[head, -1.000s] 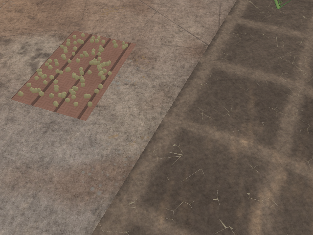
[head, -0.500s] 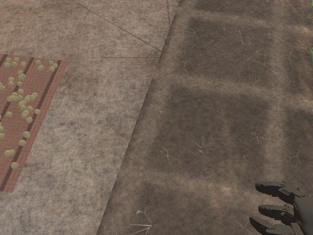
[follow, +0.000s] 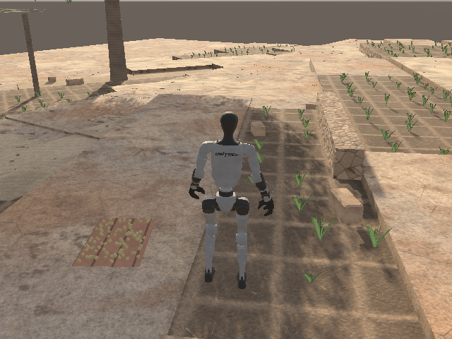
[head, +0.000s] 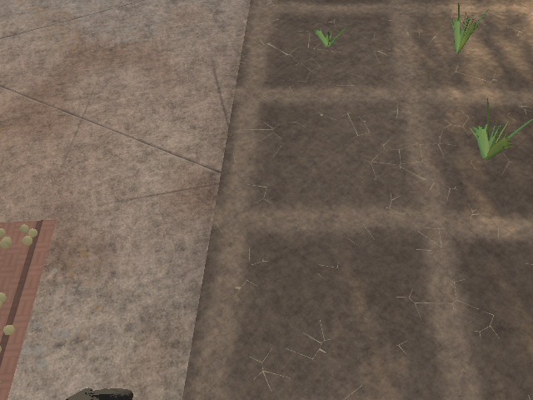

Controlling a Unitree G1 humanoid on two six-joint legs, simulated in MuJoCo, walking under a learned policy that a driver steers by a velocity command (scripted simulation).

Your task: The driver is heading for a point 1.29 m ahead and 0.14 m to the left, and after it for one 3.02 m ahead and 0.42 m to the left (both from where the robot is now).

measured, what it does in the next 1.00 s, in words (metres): walks ahead: left foot, then right foot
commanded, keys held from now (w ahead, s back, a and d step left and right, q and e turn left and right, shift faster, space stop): q+shift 0.28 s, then shift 0.04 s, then e+shift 0.48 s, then w+e+shift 0.18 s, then w+shift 0.02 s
